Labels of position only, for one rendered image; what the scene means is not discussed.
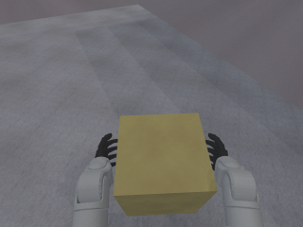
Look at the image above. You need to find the robot right forearm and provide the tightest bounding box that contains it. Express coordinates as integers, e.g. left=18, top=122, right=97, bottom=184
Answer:
left=214, top=156, right=264, bottom=227

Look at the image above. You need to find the carton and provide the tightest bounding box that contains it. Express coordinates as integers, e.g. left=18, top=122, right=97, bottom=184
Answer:
left=113, top=113, right=218, bottom=217

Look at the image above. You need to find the left robot hand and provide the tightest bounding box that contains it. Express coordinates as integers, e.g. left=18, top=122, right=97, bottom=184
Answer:
left=95, top=133, right=118, bottom=167

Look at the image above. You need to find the robot left forearm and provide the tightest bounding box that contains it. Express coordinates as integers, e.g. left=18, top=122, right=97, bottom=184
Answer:
left=72, top=156, right=114, bottom=227

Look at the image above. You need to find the right robot hand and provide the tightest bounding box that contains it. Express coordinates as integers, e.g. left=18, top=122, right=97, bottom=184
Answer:
left=205, top=133, right=228, bottom=170

